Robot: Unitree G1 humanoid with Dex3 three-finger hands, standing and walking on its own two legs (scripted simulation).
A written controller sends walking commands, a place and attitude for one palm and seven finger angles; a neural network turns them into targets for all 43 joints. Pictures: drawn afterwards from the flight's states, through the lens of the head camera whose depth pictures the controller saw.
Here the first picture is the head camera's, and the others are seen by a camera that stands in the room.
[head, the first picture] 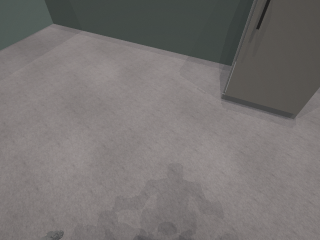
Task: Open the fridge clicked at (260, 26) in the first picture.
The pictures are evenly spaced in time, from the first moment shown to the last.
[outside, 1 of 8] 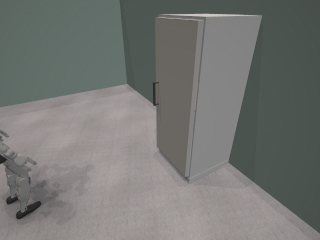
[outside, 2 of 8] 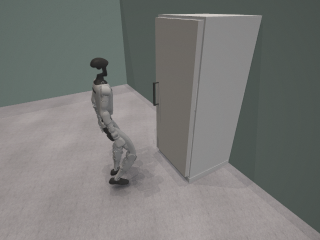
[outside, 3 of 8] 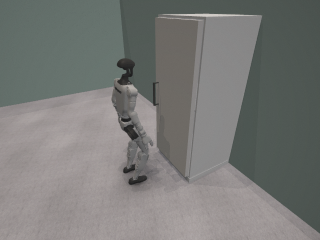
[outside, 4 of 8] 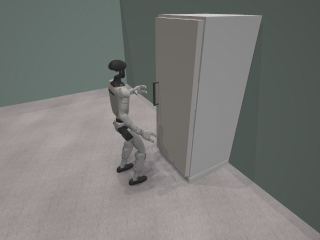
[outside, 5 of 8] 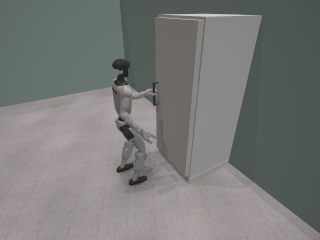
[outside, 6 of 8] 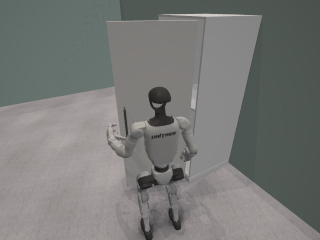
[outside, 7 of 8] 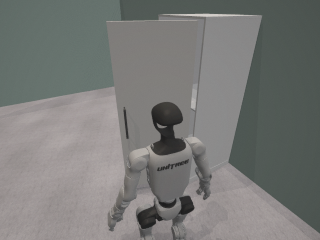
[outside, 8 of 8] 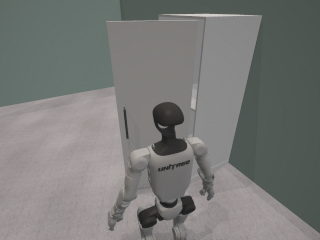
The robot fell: no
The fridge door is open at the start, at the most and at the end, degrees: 0 78 71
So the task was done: yes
